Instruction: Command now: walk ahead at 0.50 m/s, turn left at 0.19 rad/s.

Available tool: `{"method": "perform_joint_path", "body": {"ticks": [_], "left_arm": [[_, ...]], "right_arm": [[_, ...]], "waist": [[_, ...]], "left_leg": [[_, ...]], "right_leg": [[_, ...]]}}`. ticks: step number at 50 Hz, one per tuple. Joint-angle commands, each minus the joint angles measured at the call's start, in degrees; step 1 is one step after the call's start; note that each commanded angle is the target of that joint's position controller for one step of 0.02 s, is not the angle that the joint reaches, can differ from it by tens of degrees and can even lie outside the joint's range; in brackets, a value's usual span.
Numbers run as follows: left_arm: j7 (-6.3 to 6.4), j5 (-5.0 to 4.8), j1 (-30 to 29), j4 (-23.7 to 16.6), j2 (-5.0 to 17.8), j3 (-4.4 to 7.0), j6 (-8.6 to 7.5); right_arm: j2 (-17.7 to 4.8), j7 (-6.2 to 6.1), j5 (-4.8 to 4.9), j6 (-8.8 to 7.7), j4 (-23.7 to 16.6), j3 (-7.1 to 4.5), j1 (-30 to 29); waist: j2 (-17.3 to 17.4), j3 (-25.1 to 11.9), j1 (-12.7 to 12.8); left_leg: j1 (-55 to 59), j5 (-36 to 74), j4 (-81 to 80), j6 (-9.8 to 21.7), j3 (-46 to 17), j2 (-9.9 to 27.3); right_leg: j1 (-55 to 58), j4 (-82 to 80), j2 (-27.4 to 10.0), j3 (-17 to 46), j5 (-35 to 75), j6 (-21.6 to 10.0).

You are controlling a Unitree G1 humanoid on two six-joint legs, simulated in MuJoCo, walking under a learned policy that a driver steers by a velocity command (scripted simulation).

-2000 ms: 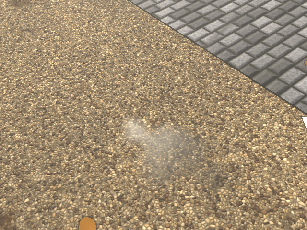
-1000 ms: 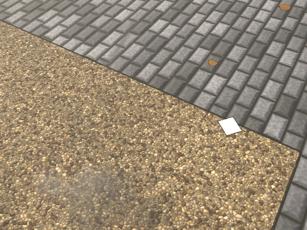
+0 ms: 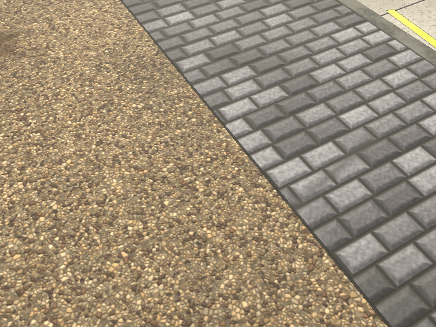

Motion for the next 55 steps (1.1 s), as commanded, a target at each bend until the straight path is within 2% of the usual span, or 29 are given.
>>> {"method": "perform_joint_path", "body": {"ticks": [1, 3, 5, 8, 10, 15, 17, 19, 20, 21, 22, 23, 24, 26, 30, 35, 39, 41, 43, 44, 45, 46, 47, 48, 49, 50, 51, 52, 55], "left_arm": [[0.25, 0.26, 8.4, -0.4, 6.9, 2.01, 0.68], [0.34, 0.65, 6.9, -0.2, 5.5, 1.40, 0.51], [0.41, -0.07, 7.6, 0.6, 6.2, 1.58, 0.27], [0.83, -0.72, 9.3, 2.0, 8.5, 2.21, 0.69], [1.14, -1.14, 10.7, 2.9, 9.3, 2.44, 1.27], [1.68, -1.82, 15.4, 4.9, 10.1, 2.75, 2.68], [2.03, -1.80, 15.3, 5.1, 10.8, 3.09, 3.23], [2.16, -1.44, 14.5, 4.8, 9.6, 2.70, 3.47], [2.01, -0.48, 13.1, 3.2, 6.5, 1.51, 3.25], [2.13, -0.85, 19.7, 1.5, 0.9, -0.17, 2.44], [2.15, -2.17, 19.6, 2.0, 5.1, 0.69, 2.05], [2.12, -2.80, 15.1, 1.4, 8.7, 1.88, 2.21], [2.18, -2.37, 12.2, 1.0, 8.6, 2.02, 2.52], [1.95, -1.63, 10.6, 0.5, 7.1, 2.33, 3.56], [1.56, -1.40, 8.8, -1.2, 3.9, 1.87, 5.35], [-0.11, -1.28, 1.2, -3.8, 2.7, 1.05, 4.82], [-1.34, -1.35, -5.5, -6.9, 3.3, 0.96, 4.92], [-1.76, -1.20, -6.6, -8.2, 4.3, 1.37, 5.08], [-1.76, -0.95, -2.5, -8.2, 6.6, 2.66, 5.46], [-1.46, -1.10, 5.3, -6.3, 8.8, 4.11, 5.63], [-0.52, -1.31, 15.5, -3.5, 12.8, 6.21, 6.13], [0.40, -1.98, 16.0, -3.4, 20.1, 7.43, 6.13], [-0.02, -1.56, 17.0, -5.9, 18.0, 6.31, 4.97], [-0.35, -1.02, 15.6, -5.3, 13.7, 5.09, 4.04], [-0.24, -1.05, 13.2, -4.9, 11.6, 4.42, 3.56], [-0.08, -0.85, 9.0, -5.3, 9.3, 3.65, 3.45], [0.14, -0.15, 6.1, -6.0, 7.3, 2.88, 3.33], [0.29, 0.32, 4.9, -6.4, 7.0, 2.61, 3.26], [0.83, 0.00, 5.9, -4.7, 8.4, 2.86, 2.47]], "right_arm": [[-7.2, 0.03, -0.94, -1.73, -7.2, -1.39, -6.7], [-5.4, 0.42, -0.99, -1.70, -6.8, -1.35, -5.3], [-3.5, 0.56, -1.01, -1.47, -6.6, -0.87, -5.0], [-1.7, 0.60, -1.73, -1.96, -8.5, 0.03, -10.8], [-1.0, 0.95, -1.58, -2.50, -9.2, 0.39, -14.6], [-2.5, 2.13, -0.68, -3.71, -10.9, -0.11, -21.4], [-4.1, 2.24, -0.55, -4.20, -10.8, -0.82, -20.2], [-7.1, 1.57, -1.00, -4.45, -8.4, -2.46, -11.3], [-10.4, 0.91, -2.13, -4.47, -7.4, -3.54, -2.1], [-15.2, 0.73, -2.76, -3.52, -6.1, -4.70, 3.2], [-11.0, 0.97, -2.14, -3.13, -5.5, -3.78, 4.0], [-7.7, 0.87, -1.60, -3.03, -5.5, -2.77, 1.1], [-5.9, 0.88, -1.65, -2.99, -5.6, -2.12, -2.3], [-3.1, 1.10, -2.23, -3.26, -4.9, -1.32, -7.1], [-4.8, 0.88, -2.14, -4.47, -3.1, -2.36, -8.8], [-7.7, 0.18, -1.84, -3.98, -1.0, -3.20, -7.4], [-9.9, 0.06, -0.71, -2.89, 0.8, -3.95, -4.2], [-11.1, 0.02, -0.11, -2.08, 1.5, -4.36, -3.5], [-12.9, -0.28, 0.39, -1.25, 1.4, -4.85, -3.9], [-12.7, -0.44, 0.64, -0.76, 1.2, -4.71, -4.6], [-10.8, -0.72, -0.16, -0.87, 0.8, -3.87, -3.6], [-2.8, -0.24, -3.03, -1.83, -2.5, -1.27, 0.8], [-4.8, 0.43, -1.60, -4.02, -3.7, -0.85, -2.2], [-8.9, 0.99, 0.83, -5.22, -5.1, -1.93, -8.3], [-8.1, 1.01, 0.89, -5.85, -5.2, -1.43, -9.2], [-7.8, 0.58, -0.51, -5.91, -4.2, -1.44, -9.0], [-8.4, 0.49, -1.33, -5.35, -3.5, -1.87, -8.1], [-8.2, 0.65, -1.48, -4.57, -3.1, -1.97, -7.0], [-5.4, 0.58, -2.03, -3.00, -2.9, -1.24, -7.5]], "waist": [[-4.2, -0.8, 5.2], [-7.0, -0.3, 2.7], [-7.4, -0.6, 2.2], [-5.6, 0.4, 3.5], [-5.5, 0.9, 4.6], [-6.1, 1.6, 6.2], [-7.1, 1.0, 4.4], [-6.6, -3.8, -0.6], [-2.8, -11.5, -5.1], [12.6, -20.1, -3.4], [13.5, -19.9, -4.2], [8.8, -11.6, -4.2], [5.8, -7.2, -3.0], [5.8, -1.8, 0.2], [3.5, 0.9, 2.2], [1.4, 2.4, 0.0], [0.9, 4.3, -2.1], [1.4, 4.2, -1.6], [3.2, 0.2, 1.7], [2.5, -3.9, 6.4], [-0.4, -9.3, 10.8], [-16.9, -12.4, 5.4], [-13.9, -23.3, 7.7], [-8.7, -16.4, 9.3], [-6.3, -10.8, 7.4], [-2.8, -7.1, 4.8], [-3.6, -5.5, 2.7], [-4.3, -5.0, 1.5], [-3.4, -3.0, 1.0]], "left_leg": [[-27.6, 5.7, 8.5, -0.4, 1.3, 7.0], [-22.3, 9.0, 3.1, -0.7, 2.3, 9.3], [-21.4, 9.8, -1.2, -1.4, 3.9, 9.8], [-21.3, 16.7, -12.9, -2.8, 5.3, 10.0], [-18.2, 23.1, -21.1, -3.4, 5.9, 8.7], [-12.2, 27.9, -31.4, -3.5, 5.6, 5.7], [-8.3, 25.0, -34.1, -2.3, 5.2, 5.4], [6.3, 23.6, -36.8, 0.3, 6.2, 5.4], [21.0, 23.3, -34.6, 3.8, -1.2, 13.9], [39.5, 15.8, -37.4, 11.7, -23.0, 27.9], [37.8, 5.1, -42.5, 13.4, -32.5, 28.8], [31.2, 3.6, -43.8, 11.2, -24.5, 26.8], [24.4, 7.6, -45.0, 9.7, -17.5, 24.3], [13.9, 15.7, -48.9, 8.6, -8.1, 20.5], [8.4, 25.6, -53.5, 9.5, 1.5, 20.3], [10.0, 30.0, -54.1, 7.9, 11.9, 18.6], [15.7, 30.5, -52.8, 6.4, 15.2, 20.5], [19.3, 37.9, -49.2, 5.3, 16.7, 21.3], [20.8, 57.1, -39.3, 3.9, 18.9, 20.8], [18.3, 62.1, -28.5, 2.5, 20.9, 19.1], [7.6, 53.7, -13.4, 0.1, 21.5, 16.8], [-18.5, 3.6, 8.5, -4.0, 20.2, 7.3], [-26.9, -8.6, 18.5, -4.3, 5.2, 2.2], [-32.3, -3.2, 18.6, -3.0, 2.6, 5.5], [-31.6, 1.7, 14.1, -1.8, 3.4, 8.2], [-27.7, 5.2, 8.9, -1.9, 3.7, 10.5], [-23.1, 7.4, 5.4, -2.1, 3.5, 12.0], [-20.0, 8.6, 3.9, -2.5, 3.7, 12.3], [-18.5, 13.0, -3.0, -4.6, 5.4, 12.1]], "right_leg": [[23.3, -17.0, -18.5, 27.5, -10.2, -11.0], [18.0, -19.2, -15.0, 21.0, -1.7, -10.0], [16.6, -20.6, -14.5, 17.0, 4.8, -10.9], [15.7, -22.1, -13.7, 13.2, 10.9, -11.4], [14.6, -21.9, -12.1, 10.8, 11.5, -10.4], [16.5, -18.5, -13.4, 13.0, 9.4, -8.8], [18.1, -15.7, -14.5, 15.3, 9.1, -7.5], [15.3, -6.0, -11.1, 13.3, 15.4, -5.0], [7.2, 8.8, -7.5, 10.8, 8.4, -2.8], [-12.2, 28.7, -0.1, 4.0, -17.3, 0.9], [-19.5, 38.1, -2.0, 7.9, -24.1, 1.4], [-22.5, 41.1, -4.5, 8.2, -19.4, 1.4], [-21.4, 40.5, -6.4, 6.8, -15.0, 1.6], [-17.4, 36.7, -9.1, 6.7, -9.7, 2.0], [-16.0, 31.6, -10.3, 6.2, -3.9, 3.2], [-14.0, 15.5, -9.5, 3.4, 10.0, 2.6], [-14.0, 7.9, -8.4, 0.6, 9.0, 0.5], [-13.1, 6.0, -7.0, -1.4, 4.3, -1.3], [-4.8, 5.4, -2.8, -5.0, -1.6, -3.7], [5.9, 2.3, 0.2, -6.5, 0.3, -5.6], [23.1, 1.2, -0.1, -2.2, 2.5, -8.0], [41.9, -2.4, -15.6, 27.4, -2.2, -17.1], [47.8, -12.9, -22.4, 50.3, -12.6, -23.4], [44.4, -14.6, -20.8, 42.9, -10.9, -19.7], [36.8, -14.2, -18.7, 34.8, -6.9, -17.4], [28.3, -14.1, -16.5, 28.6, -0.2, -15.4], [22.2, -15.0, -15.0, 24.2, 7.0, -14.6], [18.4, -16.3, -14.3, 22.4, 10.4, -14.6], [12.9, -19.2, -13.2, 16.3, 17.2, -15.0]]}}
Velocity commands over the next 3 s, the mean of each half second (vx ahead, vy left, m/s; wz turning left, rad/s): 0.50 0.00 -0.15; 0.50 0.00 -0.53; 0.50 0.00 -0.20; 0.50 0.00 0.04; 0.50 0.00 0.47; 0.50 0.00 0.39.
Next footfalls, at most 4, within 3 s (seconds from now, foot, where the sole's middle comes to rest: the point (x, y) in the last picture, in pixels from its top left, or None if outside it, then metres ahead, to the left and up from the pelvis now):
0.40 left None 0.38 0.14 -0.76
0.90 right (286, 293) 0.58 -0.19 -0.76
1.42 left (255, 198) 0.94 -0.12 -0.76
1.94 right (343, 166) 1.08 -0.48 -0.76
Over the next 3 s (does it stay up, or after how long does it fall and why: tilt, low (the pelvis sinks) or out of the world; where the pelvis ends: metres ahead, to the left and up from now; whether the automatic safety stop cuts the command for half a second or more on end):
stays up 1.57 -0.46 0.00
